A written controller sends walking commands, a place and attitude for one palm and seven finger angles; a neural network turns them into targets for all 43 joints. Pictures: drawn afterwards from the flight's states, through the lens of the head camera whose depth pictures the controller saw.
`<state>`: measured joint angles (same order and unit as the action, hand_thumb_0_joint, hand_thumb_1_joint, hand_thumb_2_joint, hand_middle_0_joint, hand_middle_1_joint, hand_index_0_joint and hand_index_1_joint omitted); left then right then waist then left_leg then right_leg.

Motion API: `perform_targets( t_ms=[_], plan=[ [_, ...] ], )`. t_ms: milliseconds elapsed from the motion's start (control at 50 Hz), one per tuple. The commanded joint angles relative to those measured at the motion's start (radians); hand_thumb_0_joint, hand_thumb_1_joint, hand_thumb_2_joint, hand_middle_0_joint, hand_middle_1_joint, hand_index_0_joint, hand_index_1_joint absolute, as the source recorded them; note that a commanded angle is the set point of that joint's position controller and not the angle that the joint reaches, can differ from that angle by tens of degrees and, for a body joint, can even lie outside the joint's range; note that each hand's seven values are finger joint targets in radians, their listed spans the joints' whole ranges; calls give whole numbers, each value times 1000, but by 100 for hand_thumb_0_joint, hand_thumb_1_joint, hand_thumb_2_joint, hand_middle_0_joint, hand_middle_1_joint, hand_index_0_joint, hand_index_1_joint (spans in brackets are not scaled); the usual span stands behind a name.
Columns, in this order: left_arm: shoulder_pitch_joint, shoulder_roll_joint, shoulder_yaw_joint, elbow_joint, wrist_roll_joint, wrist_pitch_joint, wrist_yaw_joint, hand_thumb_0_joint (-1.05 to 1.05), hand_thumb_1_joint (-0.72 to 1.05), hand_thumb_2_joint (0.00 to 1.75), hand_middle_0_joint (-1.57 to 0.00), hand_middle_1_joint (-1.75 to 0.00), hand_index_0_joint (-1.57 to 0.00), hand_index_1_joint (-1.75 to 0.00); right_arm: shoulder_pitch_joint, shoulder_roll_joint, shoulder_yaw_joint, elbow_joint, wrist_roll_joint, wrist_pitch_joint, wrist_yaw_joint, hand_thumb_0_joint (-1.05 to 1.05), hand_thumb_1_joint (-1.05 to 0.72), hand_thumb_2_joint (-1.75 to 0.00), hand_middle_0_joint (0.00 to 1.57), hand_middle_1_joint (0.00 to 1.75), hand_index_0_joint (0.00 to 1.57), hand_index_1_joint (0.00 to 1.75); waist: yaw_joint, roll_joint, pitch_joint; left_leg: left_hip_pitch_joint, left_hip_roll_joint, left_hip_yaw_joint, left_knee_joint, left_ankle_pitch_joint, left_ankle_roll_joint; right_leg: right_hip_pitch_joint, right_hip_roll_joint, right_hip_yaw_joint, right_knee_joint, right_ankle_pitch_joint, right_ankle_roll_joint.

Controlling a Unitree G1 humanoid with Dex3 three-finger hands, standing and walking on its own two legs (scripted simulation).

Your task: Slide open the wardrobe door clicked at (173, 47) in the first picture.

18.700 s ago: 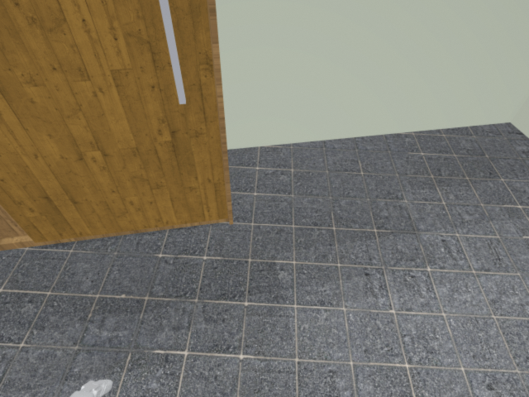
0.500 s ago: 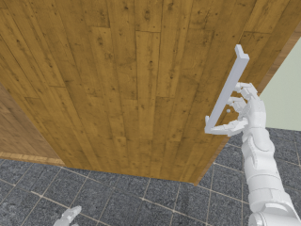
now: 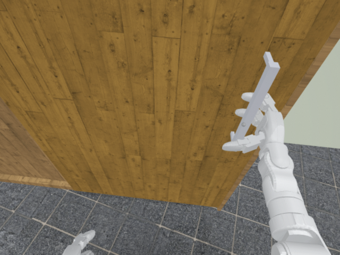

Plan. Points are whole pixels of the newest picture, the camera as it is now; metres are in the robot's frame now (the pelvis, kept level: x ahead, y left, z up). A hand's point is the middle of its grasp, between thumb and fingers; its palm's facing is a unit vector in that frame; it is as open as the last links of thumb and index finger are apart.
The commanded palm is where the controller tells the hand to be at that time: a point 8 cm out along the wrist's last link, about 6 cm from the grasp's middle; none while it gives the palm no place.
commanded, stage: slide the fingers in behind the handle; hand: right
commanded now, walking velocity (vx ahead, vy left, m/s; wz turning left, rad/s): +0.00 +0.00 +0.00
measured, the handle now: (247, 109) +0.47 -0.15 +0.10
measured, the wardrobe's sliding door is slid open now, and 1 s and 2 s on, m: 0.00 0.00 0.00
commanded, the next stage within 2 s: grip the handle and tug to test in 0.78 s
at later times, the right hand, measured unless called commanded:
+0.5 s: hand (241, 123) +0.41 -0.12 +0.11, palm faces +0.04 +1.00 +0.00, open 14.0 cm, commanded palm +0.38 -0.17 +0.11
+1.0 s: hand (240, 122) +0.41 -0.12 +0.11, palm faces +0.03 +1.00 +0.00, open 13.8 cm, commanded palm +0.38 -0.17 +0.11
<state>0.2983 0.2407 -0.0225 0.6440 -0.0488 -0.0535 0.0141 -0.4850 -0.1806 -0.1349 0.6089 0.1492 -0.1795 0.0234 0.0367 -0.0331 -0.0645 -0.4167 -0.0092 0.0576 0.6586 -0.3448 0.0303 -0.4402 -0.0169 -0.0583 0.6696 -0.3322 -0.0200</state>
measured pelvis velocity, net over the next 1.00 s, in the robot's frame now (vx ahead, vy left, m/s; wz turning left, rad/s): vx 0.00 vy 0.00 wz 0.00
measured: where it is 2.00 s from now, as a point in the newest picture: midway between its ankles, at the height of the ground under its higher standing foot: outside the picture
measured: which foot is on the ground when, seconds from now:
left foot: down 0.00-1.00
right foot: down 0.00-1.00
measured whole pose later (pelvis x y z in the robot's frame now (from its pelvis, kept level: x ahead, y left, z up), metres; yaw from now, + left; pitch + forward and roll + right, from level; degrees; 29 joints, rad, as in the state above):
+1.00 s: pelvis +0.00 +0.00 +0.00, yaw +0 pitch +7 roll +0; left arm 0.31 0.24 -0.01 0.65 -0.05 -0.05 0.01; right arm -0.50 -0.17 -0.13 0.62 0.14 -0.18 0.00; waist 0.04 -0.03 -0.07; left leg -0.42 -0.01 0.05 0.65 -0.35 0.03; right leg -0.45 -0.02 -0.06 0.67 -0.34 -0.02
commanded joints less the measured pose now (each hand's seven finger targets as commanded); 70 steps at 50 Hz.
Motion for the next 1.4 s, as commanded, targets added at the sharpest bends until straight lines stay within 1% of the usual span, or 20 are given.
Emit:
perform_targets(
  t_ms=[0, 80, 120, 240, 280, 340, 380, 440, 480, 520, 660, 680, 760, 860, 940, 1020, 1140, 1180, 1300, 1380],
  plan=[
    [-15, 128, 52, -114, 0, -39, 14, 0, 90, 90, -20, -30, -20, -30, -406, -144, -33, -236, 9, -69, -4, 0, 50, -30, 30, 120, 30, 120, 10, 54, -296, 89, -10, -31, -79, 356, -10, 180, 9, 54, -66, 271, -11],
    [-15, 130, 53, -109, 1, -38, 17, 0, 90, 90, -20, -30, -20, -30, -423, -171, -47, -233, 9, -74, -4, 0, 50, -30, 30, 120, 30, 120, 10, 75, -291, 113, -5, -41, -91, 336, -13, 151, 14, 48, -70, 231, -15],
    [-17, 126, 50, -111, 1, -38, 15, 0, 90, 90, -20, -30, -20, -30, -402, -161, -50, -217, 10, -73, -2, 0, 50, -30, 30, 120, 30, 120, 4, 33, -288, 107, -4, -44, -92, 346, -12, 155, 17, 41, -69, 232, -14],
    [-16, 126, 51, -107, -4, -40, 14, 0, 90, 90, -20, -30, -20, -30, -426, -115, -7, -196, 20, -72, 8, 0, 50, -30, 30, 120, 30, 120, 25, 68, -256, 83, -7, -42, -104, 328, -17, 149, 17, 43, -70, 207, -16],
    [-11, 129, 57, -105, -1, -41, 15, 0, 90, 90, -20, -30, -20, -30, -437, -142, -29, -206, 14, -79, -1, 0, 50, -30, 30, 120, 30, 120, 18, 74, -275, 91, -5, -46, -103, 321, -17, 153, 17, 42, -67, 210, -19],
    [-13, 123, 53, -102, -1, -43, 12, 0, 90, 90, -20, -30, -20, -30, -473, -104, 10, -194, 6, -82, -2, 0, 50, -30, 30, 120, 30, 120, 29, 38, -271, 66, -5, -45, -103, 304, -17, 162, 19, 44, -68, 195, -17],
    [-3, 133, 53, -95, 1, -40, 14, 0, 90, 90, -20, -30, -20, -30, -451, -139, -23, -142, 6, -79, -4, 0, 50, -30, 30, 120, 30, 120, 28, 99, -252, 73, -5, -46, -110, 292, -19, 136, 17, 46, -69, 182, -21],
    [-13, 125, 50, -97, -2, -40, 16, 0, 90, 90, -20, -30, -20, -30, -516, -118, 2, -153, 7, -88, 4, 0, 50, -30, 30, 120, 30, 120, 35, 39, -272, 61, -3, -51, -107, 275, -17, 153, 21, 45, -68, 166, -18],
    [-5, 133, 52, -92, 1, -40, 18, 0, 90, 90, -20, -30, -20, -30, -511, -159, -35, -135, 9, -94, -1, 0, 50, -30, 30, 120, 30, 120, 27, 68, -285, 73, -5, -47, -102, 273, -15, 147, 17, 51, -66, 176, -18],
    [-5, 126, 51, -100, 1, -42, 15, 0, 90, 90, -20, -30, -20, -30, -502, -144, -29, -152, 8, -103, 0, 0, 50, -30, 30, 120, 30, 120, 17, 27, -319, 84, -6, -46, -87, 317, -11, 168, 19, 48, -64, 215, -15],
    [3, 129, 52, -107, 2, -36, 7, 0, 90, 90, -20, -30, -20, -30, -451, -140, -39, -131, 6, -93, -1, 0, 50, -30, 30, 120, 30, 120, 14, 58, -295, 86, -10, -38, -81, 353, -13, 147, 16, 44, -61, 243, -14],
    [8, 135, 54, -107, 3, -34, 8, 0, 90, 90, -20, -30, -20, -30, -451, -173, -63, -134, 6, -94, -4, 0, 50, -30, 30, 120, 30, 120, 12, 82, -300, 101, -9, -40, -81, 359, -12, 141, 15, 47, -59, 252, -17],
    [2, 124, 57, -116, 2, -39, 5, 0, 90, 90, -20, -30, -20, -30, -458, -117, -17, -216, 6, -102, -3, 0, 50, -30, 30, 120, 30, 120, 11, 8, -345, 89, -13, -34, -68, 383, -8, 202, 12, 47, -55, 301, -11],
    [5, 129, 57, -105, 1, -35, 4, 0, 90, 90, -20, -30, -20, -30, -423, -116, -19, -192, 8, -77, -11, 0, 50, -30, 30, 120, 30, 120, 23, 78, -283, 72, -15, -27, -79, 363, -14, 166, 8, 49, -61, 273, -12],
    [-2, 121, 57, -114, 2, -34, 3, 0, 90, 90, -20, -30, -20, -30, -411, -89, 9, -239, -5, -73, -18, 0, 31, -38, 32, 123, 32, 123, 12, 8, -317, 74, -13, -27, -71, 367, -7, 203, 8, 52, -61, 307, -8],
    [1, 125, 61, -110, 4, -36, 3, 0, 90, 90, -20, -30, -20, -30, -393, -107, -16, -237, 0, -68, -27, 0, 13, -46, 34, 125, 34, 125, 10, 62, -314, 83, -16, -26, -72, 381, -11, 194, 5, 51, -57, 311, -10],
    [-11, 119, 61, -119, 3, -42, -3, 0, 90, 90, -20, -30, -20, -30, -360, -58, 33, -304, -1, -68, -22, 0, -15, -58, 37, 129, 37, 129, 9, 24, -323, 77, -16, -20, -65, 407, -8, 236, 1, 54, -52, 366, -6],
    [-11, 126, 61, -118, 3, -38, 0, 0, 90, 90, -20, -30, -20, -30, -348, -81, 23, -299, -3, -64, -23, 0, -25, -62, 38, 131, 38, 131, 12, 75, -303, 96, -14, -22, -74, 404, -10, 207, 3, 52, -55, 341, -11],
    [-25, 120, 56, -118, -1, -39, 6, 0, 90, 90, -20, -30, -20, -30, -382, -50, 53, -301, -3, -51, -16, 0, -53, -74, 41, 135, 41, 135, 17, 24, -284, 65, -12, -22, -79, 360, -6, 219, 6, 59, -61, 305, -9],
    [-15, 128, 57, -113, 3, -39, 8, 0, 90, 90, -20, -30, -20, -30, -366, -79, 28, -280, 3, -49, -13, 0, -71, -82, 43, 137, 43, 137, 16, 91, -295, 96, -11, -23, -81, 388, -10, 198, 8, 58, -58, 310, -12]
  ],
)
